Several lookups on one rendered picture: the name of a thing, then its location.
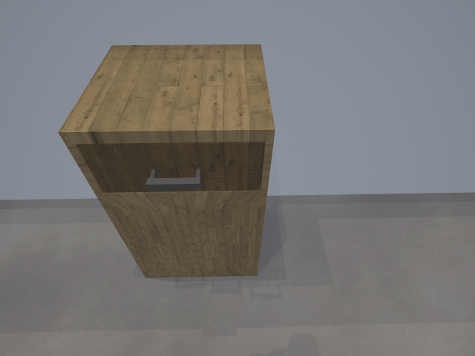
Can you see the cabinet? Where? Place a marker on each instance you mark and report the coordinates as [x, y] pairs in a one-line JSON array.
[[180, 93]]

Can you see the handle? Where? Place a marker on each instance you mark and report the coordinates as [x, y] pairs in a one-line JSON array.
[[173, 183]]

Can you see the drawer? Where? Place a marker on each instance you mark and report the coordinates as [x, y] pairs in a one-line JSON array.
[[125, 167]]

